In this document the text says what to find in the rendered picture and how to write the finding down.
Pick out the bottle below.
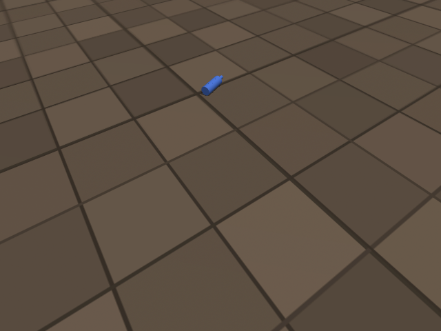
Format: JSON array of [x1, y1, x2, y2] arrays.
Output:
[[201, 75, 223, 95]]

